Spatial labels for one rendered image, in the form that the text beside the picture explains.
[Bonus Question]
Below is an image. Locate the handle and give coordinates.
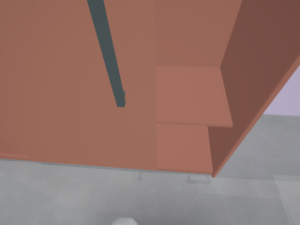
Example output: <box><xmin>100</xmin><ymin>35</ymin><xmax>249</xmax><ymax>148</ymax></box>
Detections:
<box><xmin>87</xmin><ymin>0</ymin><xmax>126</xmax><ymax>108</ymax></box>

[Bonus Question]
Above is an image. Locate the wardrobe door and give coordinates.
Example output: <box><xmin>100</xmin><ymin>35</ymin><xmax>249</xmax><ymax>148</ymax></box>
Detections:
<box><xmin>0</xmin><ymin>0</ymin><xmax>158</xmax><ymax>171</ymax></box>
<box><xmin>0</xmin><ymin>137</ymin><xmax>24</xmax><ymax>155</ymax></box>

